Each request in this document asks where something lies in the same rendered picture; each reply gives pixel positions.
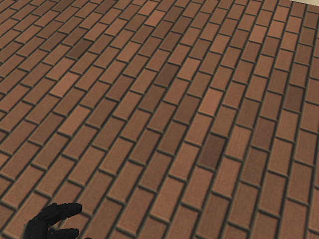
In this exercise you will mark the robot left hand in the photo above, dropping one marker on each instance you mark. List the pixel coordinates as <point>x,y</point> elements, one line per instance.
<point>37,228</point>

